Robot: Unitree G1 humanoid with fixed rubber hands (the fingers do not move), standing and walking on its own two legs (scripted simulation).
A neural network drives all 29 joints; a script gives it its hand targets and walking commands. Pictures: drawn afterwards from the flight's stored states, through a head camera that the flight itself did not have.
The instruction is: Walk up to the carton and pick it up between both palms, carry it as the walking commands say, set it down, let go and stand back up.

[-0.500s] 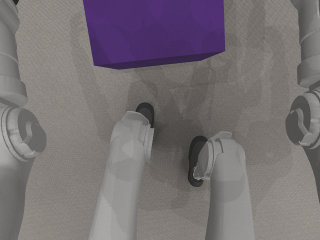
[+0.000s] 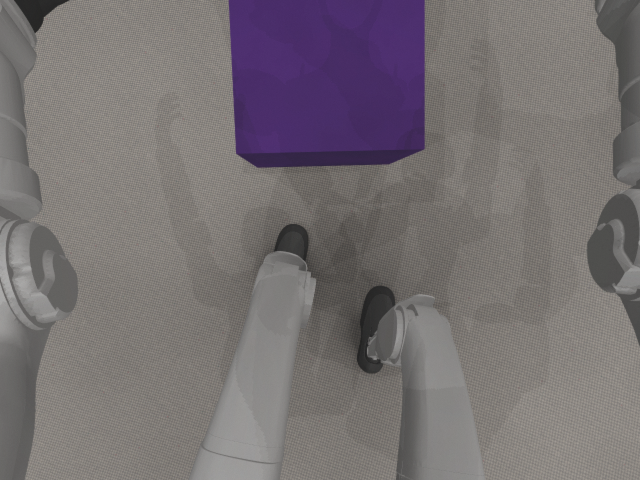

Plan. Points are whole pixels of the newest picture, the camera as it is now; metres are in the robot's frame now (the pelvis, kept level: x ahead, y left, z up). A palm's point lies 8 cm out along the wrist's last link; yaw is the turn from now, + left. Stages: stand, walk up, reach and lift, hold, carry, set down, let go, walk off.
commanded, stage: set down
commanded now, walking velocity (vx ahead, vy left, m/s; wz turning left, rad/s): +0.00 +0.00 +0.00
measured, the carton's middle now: (324, 88) +0.58 +0.12 -0.48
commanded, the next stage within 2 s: let go in 0.14 s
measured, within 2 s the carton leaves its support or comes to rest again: neither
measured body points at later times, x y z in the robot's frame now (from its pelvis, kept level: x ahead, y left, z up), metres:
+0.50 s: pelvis +0.09 +0.02 +0.08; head +0.40 +0.05 +0.40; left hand +0.49 +0.34 -0.05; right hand +0.57 -0.15 -0.06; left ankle +0.17 +0.12 -0.58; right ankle +0.07 -0.12 -0.58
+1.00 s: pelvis +0.11 -0.04 +0.15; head +0.20 -0.03 +0.59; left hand +0.30 +0.21 +0.05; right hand +0.37 -0.27 +0.07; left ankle +0.17 +0.12 -0.58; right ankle +0.07 -0.12 -0.58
